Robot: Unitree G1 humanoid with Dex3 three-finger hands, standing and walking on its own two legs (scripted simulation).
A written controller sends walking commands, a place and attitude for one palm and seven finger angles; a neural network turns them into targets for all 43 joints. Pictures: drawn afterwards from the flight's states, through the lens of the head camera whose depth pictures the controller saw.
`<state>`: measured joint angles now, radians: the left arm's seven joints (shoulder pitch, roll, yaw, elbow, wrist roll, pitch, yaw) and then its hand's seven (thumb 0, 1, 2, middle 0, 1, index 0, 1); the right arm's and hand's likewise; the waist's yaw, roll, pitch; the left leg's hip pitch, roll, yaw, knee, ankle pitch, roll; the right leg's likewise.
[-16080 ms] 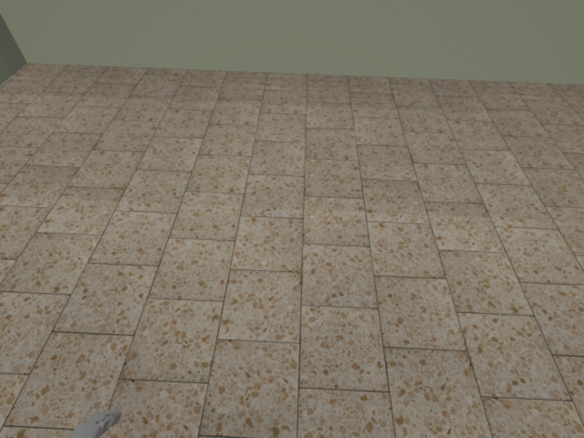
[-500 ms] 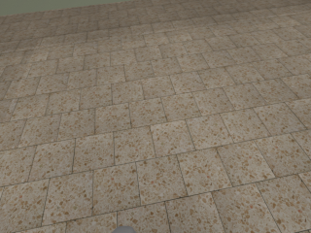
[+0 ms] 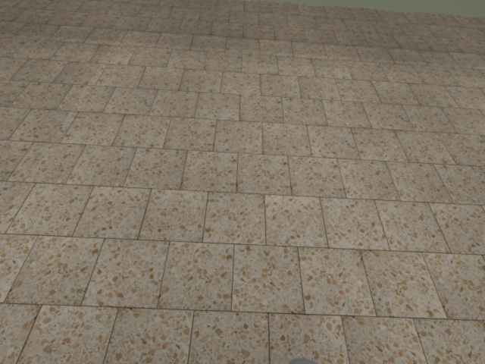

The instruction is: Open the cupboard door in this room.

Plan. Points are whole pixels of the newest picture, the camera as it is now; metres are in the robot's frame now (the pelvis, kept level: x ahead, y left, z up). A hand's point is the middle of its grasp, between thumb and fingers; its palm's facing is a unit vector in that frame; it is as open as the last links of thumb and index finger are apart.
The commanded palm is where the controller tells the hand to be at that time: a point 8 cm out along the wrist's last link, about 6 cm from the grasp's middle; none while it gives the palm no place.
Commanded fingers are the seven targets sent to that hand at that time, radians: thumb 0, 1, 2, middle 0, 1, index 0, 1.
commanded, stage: turn or walk to find it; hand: left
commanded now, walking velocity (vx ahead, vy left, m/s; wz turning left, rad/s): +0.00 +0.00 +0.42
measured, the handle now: out of the picture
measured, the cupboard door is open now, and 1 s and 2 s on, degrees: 0 0 0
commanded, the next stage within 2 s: none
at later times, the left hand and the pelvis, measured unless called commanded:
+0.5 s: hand out of the picture -0.02 +0.13 -0.15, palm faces +0.26 -0.92 -0.28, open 7.3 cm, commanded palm none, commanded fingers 0.00 0.90 0.90 -0.20 -0.30 -0.20 -0.30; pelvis -0.04 -0.07 +0.00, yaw +14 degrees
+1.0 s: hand out of the picture -0.13 +0.19 -0.18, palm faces +0.49 -0.84 -0.22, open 7.4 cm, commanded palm none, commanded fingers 0.00 0.90 0.90 -0.20 -0.30 -0.20 -0.30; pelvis -0.08 -0.02 +0.00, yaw +27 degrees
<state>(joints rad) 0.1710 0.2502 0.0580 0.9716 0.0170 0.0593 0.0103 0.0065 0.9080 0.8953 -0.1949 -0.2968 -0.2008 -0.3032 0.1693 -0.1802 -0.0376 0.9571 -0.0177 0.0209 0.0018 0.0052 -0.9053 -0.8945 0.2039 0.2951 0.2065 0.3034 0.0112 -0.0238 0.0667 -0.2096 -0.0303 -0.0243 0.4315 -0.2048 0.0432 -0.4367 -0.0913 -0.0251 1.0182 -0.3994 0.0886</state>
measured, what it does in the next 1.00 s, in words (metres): steps on the spot, turning left: right foot, then left foot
